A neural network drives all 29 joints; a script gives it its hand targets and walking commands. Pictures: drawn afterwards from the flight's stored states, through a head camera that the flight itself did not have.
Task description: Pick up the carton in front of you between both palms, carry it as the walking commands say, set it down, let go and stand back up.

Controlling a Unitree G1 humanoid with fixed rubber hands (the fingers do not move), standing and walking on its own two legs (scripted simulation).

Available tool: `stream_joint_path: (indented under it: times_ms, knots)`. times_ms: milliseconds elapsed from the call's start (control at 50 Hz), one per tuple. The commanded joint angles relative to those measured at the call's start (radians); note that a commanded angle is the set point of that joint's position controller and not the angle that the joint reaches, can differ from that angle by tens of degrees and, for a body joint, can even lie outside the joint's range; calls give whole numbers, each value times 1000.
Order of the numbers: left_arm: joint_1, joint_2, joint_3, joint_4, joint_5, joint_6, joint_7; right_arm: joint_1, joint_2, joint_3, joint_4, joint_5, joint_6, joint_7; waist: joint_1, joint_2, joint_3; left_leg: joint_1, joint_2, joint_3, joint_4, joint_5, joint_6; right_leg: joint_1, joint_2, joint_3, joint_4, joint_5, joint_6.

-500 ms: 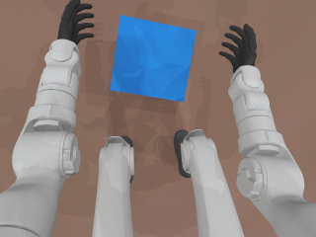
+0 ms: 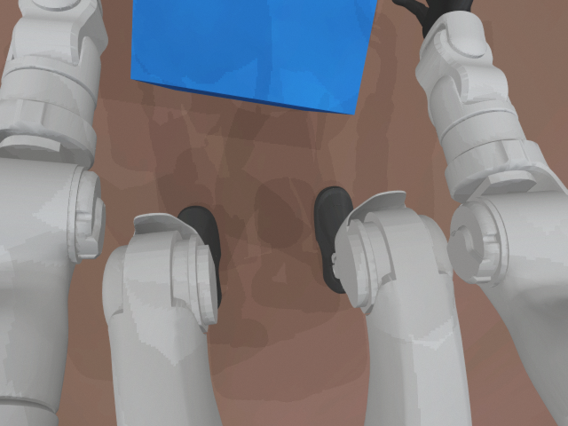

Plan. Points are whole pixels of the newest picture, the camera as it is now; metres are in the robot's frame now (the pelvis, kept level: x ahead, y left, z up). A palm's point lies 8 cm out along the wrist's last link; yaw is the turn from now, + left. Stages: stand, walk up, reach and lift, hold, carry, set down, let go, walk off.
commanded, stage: reach and lift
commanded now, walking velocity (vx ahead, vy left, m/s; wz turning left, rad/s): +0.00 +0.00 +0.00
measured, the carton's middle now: (254, 13) +0.52 +0.02 -0.25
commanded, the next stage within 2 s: none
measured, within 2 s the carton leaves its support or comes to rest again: leaves its support in 0.80 s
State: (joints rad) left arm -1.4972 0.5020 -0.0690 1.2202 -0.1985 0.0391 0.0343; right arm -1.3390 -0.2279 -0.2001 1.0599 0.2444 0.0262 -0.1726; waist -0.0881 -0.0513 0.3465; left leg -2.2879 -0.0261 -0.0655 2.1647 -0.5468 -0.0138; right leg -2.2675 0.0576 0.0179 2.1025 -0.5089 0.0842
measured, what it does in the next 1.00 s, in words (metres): stands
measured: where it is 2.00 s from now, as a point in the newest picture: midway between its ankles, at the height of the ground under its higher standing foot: (272, 267)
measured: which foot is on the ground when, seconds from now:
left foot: down 0.00-1.00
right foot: down 0.00-1.00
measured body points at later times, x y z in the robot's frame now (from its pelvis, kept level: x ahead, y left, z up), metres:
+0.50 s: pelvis +0.00 +0.00 +0.00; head +0.37 +0.04 +0.25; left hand +0.56 +0.16 -0.19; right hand +0.52 -0.15 -0.18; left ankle +0.11 +0.12 -0.34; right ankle +0.13 -0.13 -0.34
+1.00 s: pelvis +0.01 +0.00 +0.00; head +0.32 +0.06 +0.32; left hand +0.54 +0.17 -0.12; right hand +0.52 -0.13 -0.11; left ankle +0.11 +0.12 -0.34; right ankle +0.13 -0.14 -0.34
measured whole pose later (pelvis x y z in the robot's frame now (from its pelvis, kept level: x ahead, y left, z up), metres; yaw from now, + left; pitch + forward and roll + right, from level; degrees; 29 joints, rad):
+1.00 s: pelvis +0.01 +0.00 +0.00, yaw +2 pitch +39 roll -3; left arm -1.25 0.28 0.02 0.93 -0.06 0.24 0.09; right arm -1.07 -0.02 -0.38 0.71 0.11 0.18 -0.21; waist -0.05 -0.06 0.10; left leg -2.27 -0.08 -0.07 2.16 -0.57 -0.04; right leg -2.24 0.12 0.07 2.12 -0.56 0.13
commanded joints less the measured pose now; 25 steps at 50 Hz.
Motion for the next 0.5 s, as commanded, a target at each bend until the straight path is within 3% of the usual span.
stream_joint_path:
  times_ms: [0, 120, 260, 360, 460, 480]
  knots:
    - [-290, 108, 1, -122, 0, -36, 7, -154, -19, 33, -57, 47, -31, 7, 36, 174, -1223, 636, 39, 33, -169, 279, 11, 547, -12, -94, -88, 311, 4]
    - [-210, 66, -4, -162, 8, -38, 8, -58, 7, 33, -74, 62, -51, -12, 38, 215, -1292, 745, 32, 31, -147, 382, 9, 521, 10, -110, -82, 368, 5]
    - [-197, 28, -3, -99, 10, -31, 4, -79, -13, -5, -51, 6, -54, -9, 13, 185, -1130, 622, 31, 10, -179, 268, 9, 437, 4, -113, -99, 261, 5]
    - [-235, -6, -27, -65, 0, -34, 2, -132, 25, 21, -59, 11, -55, -7, 27, 160, -1109, 575, 27, 15, -199, 208, 17, 469, 7, -105, -111, 229, 6]
    - [-294, -111, -47, -54, 14, -40, 2, -186, 143, 43, -46, 6, -56, -4, 50, 136, -1116, 568, 14, 24, -211, 190, 22, 518, 31, -100, -116, 228, 5]
    - [-325, -190, -68, -59, 16, -39, -10, -208, 211, 49, -47, -8, -54, 3, 47, 137, -1116, 564, 6, 26, -212, 189, 22, 533, 39, -102, -115, 227, 2]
